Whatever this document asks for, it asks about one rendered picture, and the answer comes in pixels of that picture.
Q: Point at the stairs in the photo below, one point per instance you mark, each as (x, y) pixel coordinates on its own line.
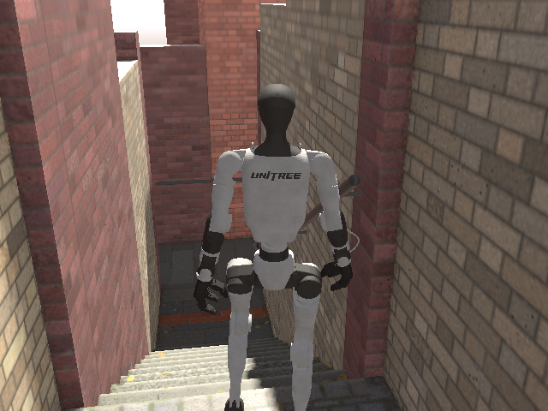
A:
(203, 369)

